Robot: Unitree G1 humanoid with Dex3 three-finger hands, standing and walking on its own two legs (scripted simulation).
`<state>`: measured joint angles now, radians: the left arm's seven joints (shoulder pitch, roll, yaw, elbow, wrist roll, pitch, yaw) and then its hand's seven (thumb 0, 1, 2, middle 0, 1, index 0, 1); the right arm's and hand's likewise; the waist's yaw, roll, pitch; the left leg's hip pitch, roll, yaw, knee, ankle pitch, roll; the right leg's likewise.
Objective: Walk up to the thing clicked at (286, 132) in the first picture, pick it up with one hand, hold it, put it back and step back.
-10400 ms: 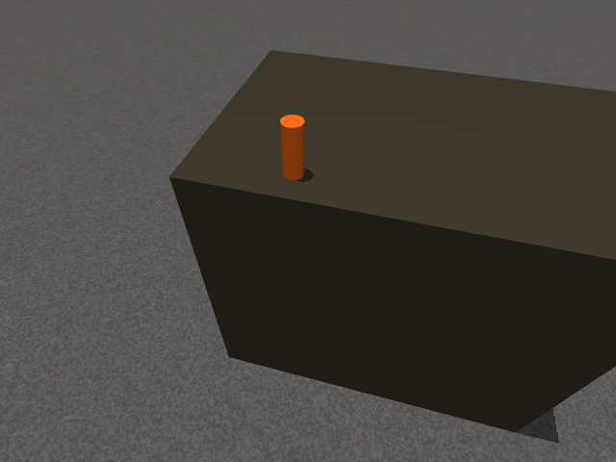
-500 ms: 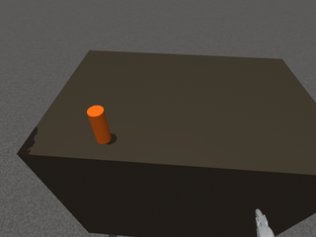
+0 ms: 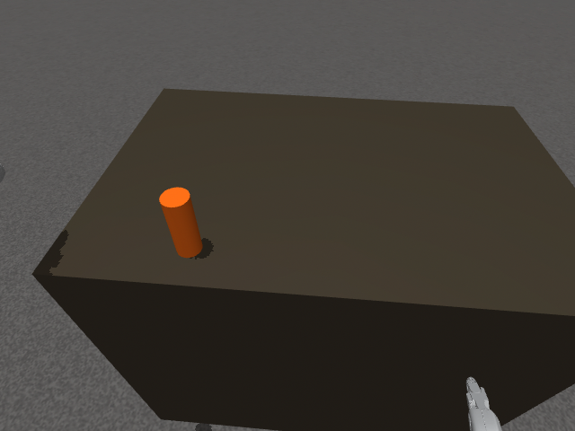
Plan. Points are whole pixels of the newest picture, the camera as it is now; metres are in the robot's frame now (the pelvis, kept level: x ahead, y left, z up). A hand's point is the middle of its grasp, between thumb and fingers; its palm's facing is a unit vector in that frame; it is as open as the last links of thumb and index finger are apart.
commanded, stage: approach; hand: left
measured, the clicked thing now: (182, 224) +0.41 +0.16 +0.08
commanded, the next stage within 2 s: close in in 0.44 s
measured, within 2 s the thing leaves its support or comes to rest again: neither
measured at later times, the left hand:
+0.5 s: hand (90, 217) +0.39 +0.28 +0.12, palm faces -0.01 -1.00 +0.02, open 17.6 cm
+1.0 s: hand (168, 229) +0.40 +0.18 +0.09, palm faces +0.05 -1.00 +0.00, open 17.0 cm
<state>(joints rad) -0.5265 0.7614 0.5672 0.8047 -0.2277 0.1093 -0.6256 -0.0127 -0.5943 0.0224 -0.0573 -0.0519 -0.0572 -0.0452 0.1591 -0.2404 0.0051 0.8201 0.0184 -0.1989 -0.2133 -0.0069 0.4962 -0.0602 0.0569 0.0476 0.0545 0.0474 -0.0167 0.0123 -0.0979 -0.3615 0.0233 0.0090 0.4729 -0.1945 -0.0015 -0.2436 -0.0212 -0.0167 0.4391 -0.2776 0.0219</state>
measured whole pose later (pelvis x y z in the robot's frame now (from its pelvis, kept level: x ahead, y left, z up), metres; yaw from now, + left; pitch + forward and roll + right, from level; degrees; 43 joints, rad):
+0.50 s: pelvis +0.00 +0.00 +0.00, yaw -1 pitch +7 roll -1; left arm -0.56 0.59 0.41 0.88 -0.23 -0.05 -0.51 -0.01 -0.56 0.04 -0.05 -0.06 -0.04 -0.06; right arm 0.18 -0.23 0.02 0.71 0.01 -0.22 -0.16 -0.01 0.53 -0.05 0.06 0.05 0.06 0.05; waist -0.05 -0.01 -0.09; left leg -0.42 0.02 0.02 0.52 -0.21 0.00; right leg -0.31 -0.02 -0.01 0.49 -0.30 0.03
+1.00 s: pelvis +0.01 +0.00 -0.01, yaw -2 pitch +7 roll -1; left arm -0.34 0.28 0.27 0.51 -0.21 -0.14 -0.16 -0.01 -0.42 0.03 -0.05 -0.04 -0.06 -0.02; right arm 0.22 -0.22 -0.07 0.58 0.02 -0.09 -0.05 -0.01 0.53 -0.05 0.06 0.05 0.05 0.05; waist -0.04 0.02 -0.09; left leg -0.45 0.04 0.03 0.62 -0.29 -0.01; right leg -0.34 -0.01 0.01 0.58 -0.36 0.02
